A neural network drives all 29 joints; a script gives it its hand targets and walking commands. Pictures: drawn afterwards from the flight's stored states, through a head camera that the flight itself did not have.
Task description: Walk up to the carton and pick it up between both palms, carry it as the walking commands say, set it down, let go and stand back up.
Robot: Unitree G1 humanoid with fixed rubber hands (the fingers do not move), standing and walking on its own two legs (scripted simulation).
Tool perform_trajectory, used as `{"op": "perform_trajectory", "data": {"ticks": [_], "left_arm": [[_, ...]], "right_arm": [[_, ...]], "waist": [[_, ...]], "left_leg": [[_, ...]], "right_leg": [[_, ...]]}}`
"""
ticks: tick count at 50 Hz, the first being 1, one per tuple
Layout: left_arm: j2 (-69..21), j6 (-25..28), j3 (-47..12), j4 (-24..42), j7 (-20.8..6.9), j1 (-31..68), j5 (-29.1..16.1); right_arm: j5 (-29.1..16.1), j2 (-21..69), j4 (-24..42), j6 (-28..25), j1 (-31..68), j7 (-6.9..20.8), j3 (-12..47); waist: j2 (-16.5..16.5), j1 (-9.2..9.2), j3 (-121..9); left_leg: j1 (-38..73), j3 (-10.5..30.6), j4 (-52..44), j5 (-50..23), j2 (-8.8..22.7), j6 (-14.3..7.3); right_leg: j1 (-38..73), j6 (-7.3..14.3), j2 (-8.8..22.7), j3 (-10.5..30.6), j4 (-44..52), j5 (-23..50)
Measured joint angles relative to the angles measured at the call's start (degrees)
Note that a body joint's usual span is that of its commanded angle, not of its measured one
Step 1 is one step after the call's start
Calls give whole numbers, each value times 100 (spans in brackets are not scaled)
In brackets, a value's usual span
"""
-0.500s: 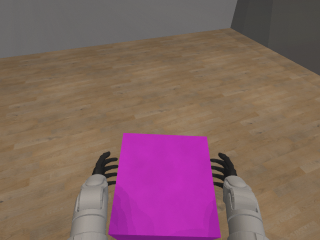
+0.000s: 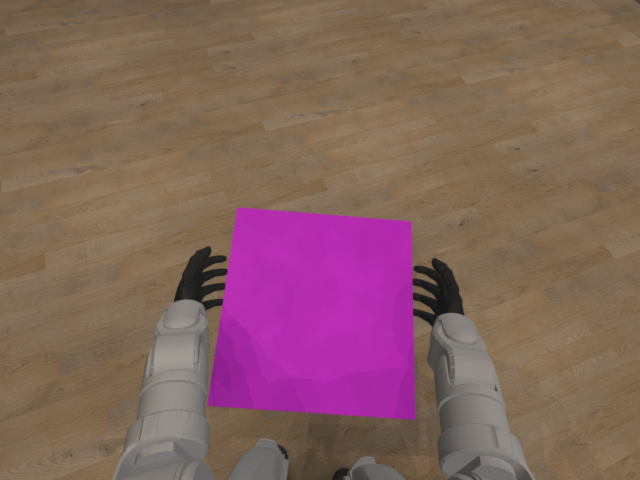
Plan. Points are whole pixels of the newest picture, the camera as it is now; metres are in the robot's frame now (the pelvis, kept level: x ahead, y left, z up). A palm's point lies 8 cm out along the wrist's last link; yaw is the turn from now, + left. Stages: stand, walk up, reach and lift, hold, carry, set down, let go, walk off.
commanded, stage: set down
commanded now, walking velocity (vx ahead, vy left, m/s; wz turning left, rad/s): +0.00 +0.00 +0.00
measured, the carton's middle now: (315, 315) +0.35 +0.02 -0.13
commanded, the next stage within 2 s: none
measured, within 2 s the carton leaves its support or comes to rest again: neither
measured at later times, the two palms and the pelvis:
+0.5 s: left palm (212, 304) +0.37 +0.19 -0.14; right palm (427, 320) +0.35 -0.15 -0.13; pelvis -0.03 +0.02 -0.08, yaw -1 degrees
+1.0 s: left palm (222, 306) +0.40 +0.19 -0.23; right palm (409, 325) +0.37 -0.15 -0.22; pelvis -0.04 +0.02 -0.15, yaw -2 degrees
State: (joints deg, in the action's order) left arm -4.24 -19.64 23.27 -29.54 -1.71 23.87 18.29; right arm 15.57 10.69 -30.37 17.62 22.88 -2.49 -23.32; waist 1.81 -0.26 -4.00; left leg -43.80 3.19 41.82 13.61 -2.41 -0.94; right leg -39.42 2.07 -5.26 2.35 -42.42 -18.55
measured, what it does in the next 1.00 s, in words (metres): lowers itself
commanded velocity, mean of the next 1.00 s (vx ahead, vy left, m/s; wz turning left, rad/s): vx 0.00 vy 0.00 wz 0.00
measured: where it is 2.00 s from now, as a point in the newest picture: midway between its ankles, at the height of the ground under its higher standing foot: outside the picture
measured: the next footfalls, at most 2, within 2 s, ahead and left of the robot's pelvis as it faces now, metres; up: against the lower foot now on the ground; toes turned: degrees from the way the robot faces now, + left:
none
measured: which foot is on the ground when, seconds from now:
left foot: down 0.00-1.00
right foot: down 0.00-1.00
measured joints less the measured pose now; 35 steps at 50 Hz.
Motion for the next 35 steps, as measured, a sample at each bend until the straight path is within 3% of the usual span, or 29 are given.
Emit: {"op": "perform_trajectory", "data": {"ticks": [21,35], "left_arm": [[88,54,28,-245,363,1136,-428],[400,122,-4,-619,357,1628,-545]], "right_arm": [[-229,-468,-143,39,1150,329,-396],[-430,-461,-191,37,1460,72,-354]], "waist": [[-99,168,-513],[-128,175,-951]], "left_leg": [[-2943,-124,1859,338,-235,-139],[-4365,-63,2830,615,-244,-81]], "right_leg": [[-2974,-236,51,77,-2034,-501],[-4370,-229,-59,-2,-2973,-779]]}}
